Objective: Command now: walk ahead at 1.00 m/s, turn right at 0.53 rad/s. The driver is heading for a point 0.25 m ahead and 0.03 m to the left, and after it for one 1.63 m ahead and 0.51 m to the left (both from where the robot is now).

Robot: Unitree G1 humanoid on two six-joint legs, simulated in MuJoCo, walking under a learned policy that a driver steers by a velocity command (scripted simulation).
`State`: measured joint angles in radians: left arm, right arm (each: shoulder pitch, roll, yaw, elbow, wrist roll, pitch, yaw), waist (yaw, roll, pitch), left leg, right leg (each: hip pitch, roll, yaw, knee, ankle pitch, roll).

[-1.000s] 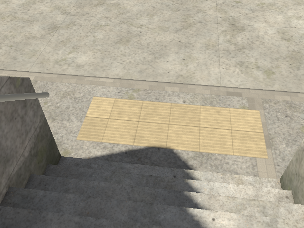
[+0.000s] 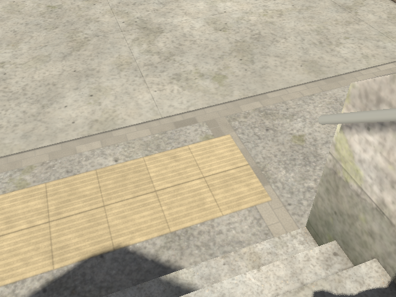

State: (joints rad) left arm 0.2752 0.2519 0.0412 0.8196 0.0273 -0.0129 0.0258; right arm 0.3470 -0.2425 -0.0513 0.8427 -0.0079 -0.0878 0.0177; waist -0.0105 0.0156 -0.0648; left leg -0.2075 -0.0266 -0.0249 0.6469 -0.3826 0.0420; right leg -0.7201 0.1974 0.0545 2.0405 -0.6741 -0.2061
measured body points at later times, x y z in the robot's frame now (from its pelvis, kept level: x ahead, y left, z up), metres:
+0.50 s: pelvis +0.24 +0.01 -0.22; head +0.24 +0.01 +0.23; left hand +0.23 +0.26 -0.36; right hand +0.40 -0.21 -0.34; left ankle +0.28 +0.15 -0.83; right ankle +0.26 -0.10 -0.92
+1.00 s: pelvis +0.34 +0.08 -0.32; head +0.36 +0.07 +0.13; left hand +0.37 +0.36 -0.42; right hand +0.52 -0.10 -0.45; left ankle +0.22 +0.14 -0.92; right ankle +0.50 +0.04 -1.07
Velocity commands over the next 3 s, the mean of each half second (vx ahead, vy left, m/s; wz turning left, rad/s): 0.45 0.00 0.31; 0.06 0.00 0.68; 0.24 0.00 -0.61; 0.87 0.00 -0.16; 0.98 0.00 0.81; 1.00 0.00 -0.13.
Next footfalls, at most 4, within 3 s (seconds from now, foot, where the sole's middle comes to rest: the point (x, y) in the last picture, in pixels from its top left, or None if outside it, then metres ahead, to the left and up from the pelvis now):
0.26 right None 0.30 -0.10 -0.96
0.62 left None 0.26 0.16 -0.96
1.02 right None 0.50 0.04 -1.16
1.54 left None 0.41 0.31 -1.16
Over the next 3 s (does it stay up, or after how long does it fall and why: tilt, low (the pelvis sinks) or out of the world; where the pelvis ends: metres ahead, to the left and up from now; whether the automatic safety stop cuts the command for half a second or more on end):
stays up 0.87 0.32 -0.76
